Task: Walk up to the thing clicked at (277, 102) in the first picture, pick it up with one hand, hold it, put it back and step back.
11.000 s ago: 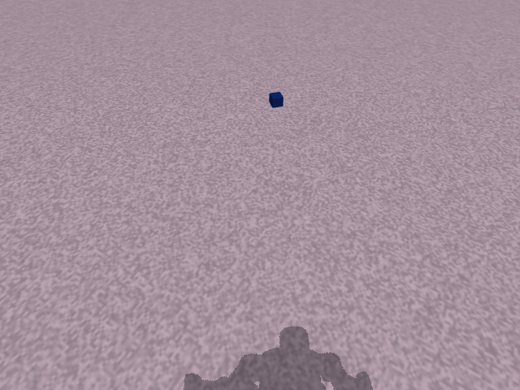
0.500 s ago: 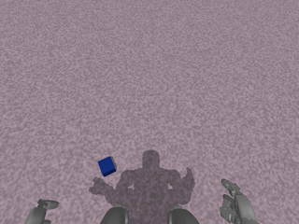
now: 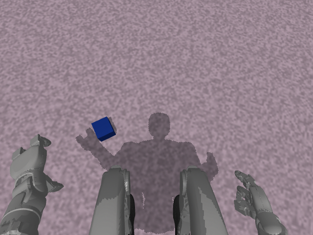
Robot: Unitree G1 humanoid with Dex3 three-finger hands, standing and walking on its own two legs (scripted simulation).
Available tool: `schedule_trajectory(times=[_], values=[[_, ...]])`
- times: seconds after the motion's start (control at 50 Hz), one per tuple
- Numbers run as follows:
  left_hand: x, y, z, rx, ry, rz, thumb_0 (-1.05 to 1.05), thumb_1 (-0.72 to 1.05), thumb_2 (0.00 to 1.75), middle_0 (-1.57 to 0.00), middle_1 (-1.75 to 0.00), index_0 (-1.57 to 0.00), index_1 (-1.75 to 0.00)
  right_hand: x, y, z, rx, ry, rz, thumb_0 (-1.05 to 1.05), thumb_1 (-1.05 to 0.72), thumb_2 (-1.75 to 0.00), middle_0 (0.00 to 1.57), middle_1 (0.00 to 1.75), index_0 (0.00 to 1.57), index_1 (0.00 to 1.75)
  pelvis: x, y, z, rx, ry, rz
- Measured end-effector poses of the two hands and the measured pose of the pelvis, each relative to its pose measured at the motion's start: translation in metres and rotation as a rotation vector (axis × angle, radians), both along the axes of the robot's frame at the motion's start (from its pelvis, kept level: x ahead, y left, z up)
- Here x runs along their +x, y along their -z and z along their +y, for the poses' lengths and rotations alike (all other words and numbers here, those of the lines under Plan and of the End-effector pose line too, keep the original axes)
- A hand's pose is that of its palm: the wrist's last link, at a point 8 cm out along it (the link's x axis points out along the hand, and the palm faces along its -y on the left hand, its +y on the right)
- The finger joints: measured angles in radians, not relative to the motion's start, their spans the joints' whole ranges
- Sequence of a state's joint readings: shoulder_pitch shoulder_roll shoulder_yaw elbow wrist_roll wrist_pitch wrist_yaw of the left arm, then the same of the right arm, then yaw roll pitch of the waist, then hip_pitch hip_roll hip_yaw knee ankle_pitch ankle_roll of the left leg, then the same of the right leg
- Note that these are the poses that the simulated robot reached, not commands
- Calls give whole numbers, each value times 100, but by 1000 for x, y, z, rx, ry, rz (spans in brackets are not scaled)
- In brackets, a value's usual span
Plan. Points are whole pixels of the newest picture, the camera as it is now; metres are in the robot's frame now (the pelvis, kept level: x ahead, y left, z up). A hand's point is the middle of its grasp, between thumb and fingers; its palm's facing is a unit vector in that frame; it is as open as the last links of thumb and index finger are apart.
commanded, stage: rise first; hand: left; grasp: from above
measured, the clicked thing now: (104, 129) +0.49 +0.24 -0.49
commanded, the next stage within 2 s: none
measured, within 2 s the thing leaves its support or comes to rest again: neither
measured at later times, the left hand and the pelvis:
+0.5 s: hand (68, 147) +0.37 +0.31 -0.28, palm faces -0.35 -0.17 -0.92, open 13.6 cm; pelvis -0.04 +0.00 -0.13, yaw -4 degrees
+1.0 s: hand (81, 139) +0.41 +0.30 -0.35, palm faces -0.39 -0.21 -0.90, open 13.9 cm; pelvis -0.03 +0.00 -0.18, yaw -5 degrees
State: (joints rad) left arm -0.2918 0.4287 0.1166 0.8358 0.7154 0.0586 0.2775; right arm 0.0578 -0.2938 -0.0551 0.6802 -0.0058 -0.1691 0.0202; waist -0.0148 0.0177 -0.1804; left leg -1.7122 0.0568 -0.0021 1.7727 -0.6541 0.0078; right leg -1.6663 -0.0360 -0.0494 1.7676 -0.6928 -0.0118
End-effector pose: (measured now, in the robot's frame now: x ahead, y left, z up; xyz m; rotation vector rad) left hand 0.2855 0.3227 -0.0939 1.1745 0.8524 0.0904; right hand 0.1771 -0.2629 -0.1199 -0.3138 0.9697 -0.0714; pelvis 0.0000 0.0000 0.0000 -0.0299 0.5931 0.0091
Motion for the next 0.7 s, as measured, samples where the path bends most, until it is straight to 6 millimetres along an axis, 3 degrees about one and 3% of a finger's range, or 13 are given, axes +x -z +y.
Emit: schedule_trajectory(times=[0.12, 0.24, 0.44, 0.7], values=[[30, 43, -6, 89, 96, -23, 0, -53, 98, -10, -108, -11, -108, -48, 62, -3, 15, 17, 125, 1, -91, -90, 20, 29, 20, 30, -20, 48, -5, -7, 12, 18], [55, 72, -6, 161, 174, -60, 0, -50, 97, -10, -109, -12, -108, -96, 97, -5, 5, 52, 221, 1, -91, -90, 20, 29, 20, 30, -36, 83, -7, -17, 25, 9], [78, 116, -5, 224, 210, -66, 0, -46, 94, -11, -107, -14, -105, -146, 117, -8, -49, 86, 316, 1, -89, -89, 20, 29, 20, 30, -44, 119, 1, -42, 34, 8], [111, 162, -20, 182, 166, -44, 0, -48, 95, -10, -106, -13, -104, -168, 138, -2, -35, 93, 371, 0, -90, -90, 20, 29, 20, 30, -39, 148, 7, -57, 43, 25]])
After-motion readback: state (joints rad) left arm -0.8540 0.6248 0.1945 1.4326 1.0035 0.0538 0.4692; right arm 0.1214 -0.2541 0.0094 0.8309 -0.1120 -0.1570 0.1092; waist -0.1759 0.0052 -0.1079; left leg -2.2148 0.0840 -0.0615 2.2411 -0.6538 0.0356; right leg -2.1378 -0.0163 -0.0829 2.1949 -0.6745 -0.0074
